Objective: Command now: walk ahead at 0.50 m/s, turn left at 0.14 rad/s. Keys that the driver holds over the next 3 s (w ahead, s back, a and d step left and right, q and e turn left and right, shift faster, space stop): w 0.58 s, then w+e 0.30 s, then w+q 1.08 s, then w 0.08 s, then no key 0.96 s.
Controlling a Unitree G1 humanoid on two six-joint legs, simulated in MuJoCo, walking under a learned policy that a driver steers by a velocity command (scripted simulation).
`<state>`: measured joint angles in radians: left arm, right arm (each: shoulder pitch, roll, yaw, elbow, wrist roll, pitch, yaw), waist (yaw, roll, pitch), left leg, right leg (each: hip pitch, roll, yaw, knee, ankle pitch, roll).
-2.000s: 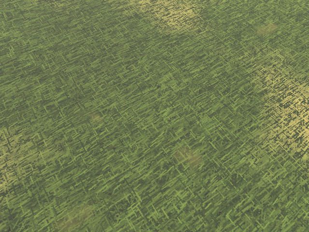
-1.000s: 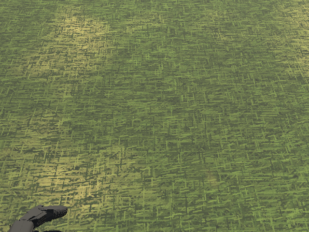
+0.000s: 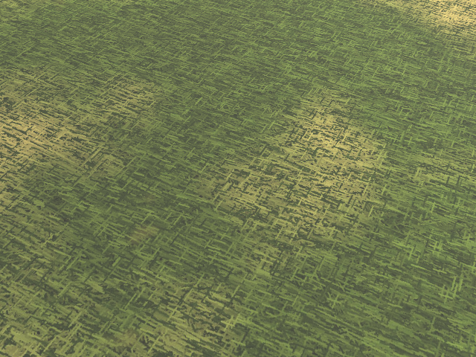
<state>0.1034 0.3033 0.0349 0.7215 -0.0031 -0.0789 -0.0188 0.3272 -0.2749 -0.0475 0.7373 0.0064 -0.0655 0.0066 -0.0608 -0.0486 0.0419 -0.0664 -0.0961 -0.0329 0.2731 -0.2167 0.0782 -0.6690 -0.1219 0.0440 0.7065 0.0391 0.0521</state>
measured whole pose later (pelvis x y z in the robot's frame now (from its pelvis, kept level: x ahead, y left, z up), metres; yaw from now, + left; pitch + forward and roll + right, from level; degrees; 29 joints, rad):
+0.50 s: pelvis +0.28 -0.06 +0.00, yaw +1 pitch +1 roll -1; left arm 0.35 0.27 0.04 0.83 0.00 -0.08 -0.02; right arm 0.16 -0.29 -0.05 0.73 0.00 -0.06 0.00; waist 0.06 0.04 0.02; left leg -0.66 0.12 -0.05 0.78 -0.05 -0.02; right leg -0.08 0.07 -0.04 0.24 -0.18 -0.06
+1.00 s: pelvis +0.56 -0.01 +0.00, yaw -7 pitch +1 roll +2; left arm 0.18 0.31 0.06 0.77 -0.01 -0.03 0.00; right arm 0.33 -0.26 -0.06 0.86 0.00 -0.10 0.01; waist -0.05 -0.05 0.02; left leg -0.08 -0.03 0.13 0.26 -0.19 0.04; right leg -0.65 -0.12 0.06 0.92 -0.14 0.01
